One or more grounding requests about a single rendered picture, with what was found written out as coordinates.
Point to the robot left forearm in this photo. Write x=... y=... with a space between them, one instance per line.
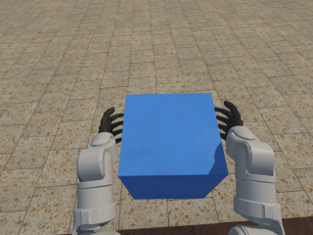
x=94 y=180

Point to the robot left hand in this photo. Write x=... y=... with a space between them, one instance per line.
x=106 y=124

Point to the robot right hand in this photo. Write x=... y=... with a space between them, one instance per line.
x=233 y=118

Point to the robot right upper arm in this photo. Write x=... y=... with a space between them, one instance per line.
x=242 y=229

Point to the robot right forearm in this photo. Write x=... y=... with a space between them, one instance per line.
x=255 y=176

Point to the carton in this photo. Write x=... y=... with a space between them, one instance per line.
x=171 y=146

